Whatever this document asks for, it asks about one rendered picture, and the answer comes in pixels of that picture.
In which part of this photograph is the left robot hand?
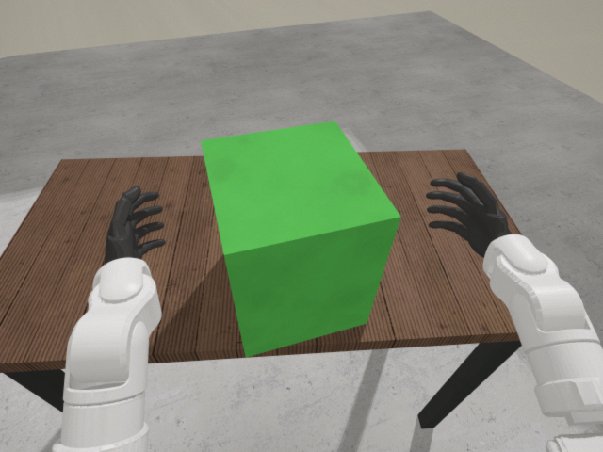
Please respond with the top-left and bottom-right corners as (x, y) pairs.
(105, 186), (166, 264)

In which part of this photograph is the right robot hand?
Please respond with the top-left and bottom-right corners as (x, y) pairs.
(426, 172), (512, 258)

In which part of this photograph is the robot left forearm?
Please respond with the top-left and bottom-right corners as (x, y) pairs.
(52, 258), (162, 452)

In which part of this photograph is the right robot upper arm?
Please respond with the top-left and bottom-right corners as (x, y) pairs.
(546, 433), (603, 452)

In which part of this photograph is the table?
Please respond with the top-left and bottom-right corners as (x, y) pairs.
(0, 150), (522, 429)

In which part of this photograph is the robot right forearm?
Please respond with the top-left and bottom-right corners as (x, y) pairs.
(483, 234), (603, 426)

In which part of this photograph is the carton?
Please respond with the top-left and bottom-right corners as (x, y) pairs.
(201, 121), (401, 358)

